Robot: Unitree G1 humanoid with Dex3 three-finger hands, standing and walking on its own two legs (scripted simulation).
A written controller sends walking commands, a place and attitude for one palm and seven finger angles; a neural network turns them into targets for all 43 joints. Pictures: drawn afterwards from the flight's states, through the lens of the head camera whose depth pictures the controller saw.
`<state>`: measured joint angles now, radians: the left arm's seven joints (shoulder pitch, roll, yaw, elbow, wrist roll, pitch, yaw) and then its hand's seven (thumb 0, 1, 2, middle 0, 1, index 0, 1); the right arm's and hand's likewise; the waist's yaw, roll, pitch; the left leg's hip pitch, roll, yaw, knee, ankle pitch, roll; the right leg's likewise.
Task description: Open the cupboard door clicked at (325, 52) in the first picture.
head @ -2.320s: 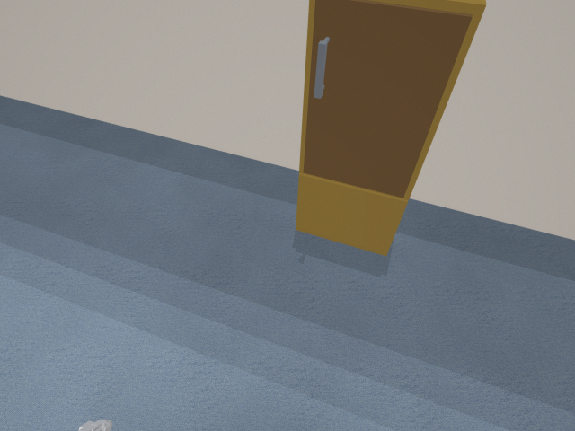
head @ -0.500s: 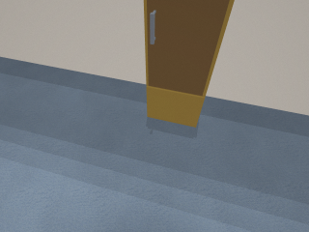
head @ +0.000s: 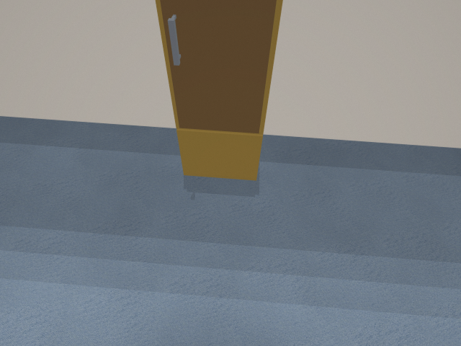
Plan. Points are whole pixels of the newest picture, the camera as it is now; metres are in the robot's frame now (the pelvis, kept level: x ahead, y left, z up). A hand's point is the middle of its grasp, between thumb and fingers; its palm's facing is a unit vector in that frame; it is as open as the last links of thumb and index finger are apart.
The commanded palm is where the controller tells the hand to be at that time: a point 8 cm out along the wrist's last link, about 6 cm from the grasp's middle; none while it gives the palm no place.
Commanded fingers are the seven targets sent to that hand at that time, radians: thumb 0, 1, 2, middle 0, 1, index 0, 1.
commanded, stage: take the last steps up to it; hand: left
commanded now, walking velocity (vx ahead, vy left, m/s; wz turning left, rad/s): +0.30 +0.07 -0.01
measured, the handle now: (175, 40) +1.05 +0.24 +0.03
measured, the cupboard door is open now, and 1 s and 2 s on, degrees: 0 0 0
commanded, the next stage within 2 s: come to a stop and stand still in 1.32 s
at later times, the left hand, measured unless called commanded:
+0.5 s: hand out of the picture +0.02 +0.23 -0.19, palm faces +0.06 -0.99 -0.14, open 7.4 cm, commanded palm none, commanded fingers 0.00 0.90 0.90 -0.20 -0.30 -0.20 -0.30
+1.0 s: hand (163, 236) +0.39 +0.19 -0.17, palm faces -0.02 -0.99 -0.16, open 7.4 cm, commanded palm none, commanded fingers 0.00 0.90 0.90 -0.20 -0.30 -0.20 -0.30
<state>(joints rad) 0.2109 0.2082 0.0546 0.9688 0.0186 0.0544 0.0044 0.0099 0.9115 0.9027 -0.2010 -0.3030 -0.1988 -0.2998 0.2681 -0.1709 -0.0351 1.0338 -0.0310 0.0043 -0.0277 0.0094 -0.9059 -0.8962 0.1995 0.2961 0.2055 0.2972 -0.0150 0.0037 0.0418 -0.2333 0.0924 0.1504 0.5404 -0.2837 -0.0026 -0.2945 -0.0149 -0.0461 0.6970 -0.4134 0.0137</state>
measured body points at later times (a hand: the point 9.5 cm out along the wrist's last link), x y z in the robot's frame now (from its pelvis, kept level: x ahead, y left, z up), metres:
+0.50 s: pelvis +0.08 +0.06 +0.00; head +0.08 +0.09 +0.45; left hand +0.02 +0.28 -0.17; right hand +0.10 -0.18 -0.14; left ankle +0.10 +0.14 -0.73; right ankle +0.01 -0.08 -0.67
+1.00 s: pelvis +0.27 +0.03 -0.01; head +0.30 +0.02 +0.43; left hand +0.39 +0.24 -0.16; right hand +0.15 -0.15 -0.17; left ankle +0.12 +0.14 -0.67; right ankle +0.33 -0.06 -0.74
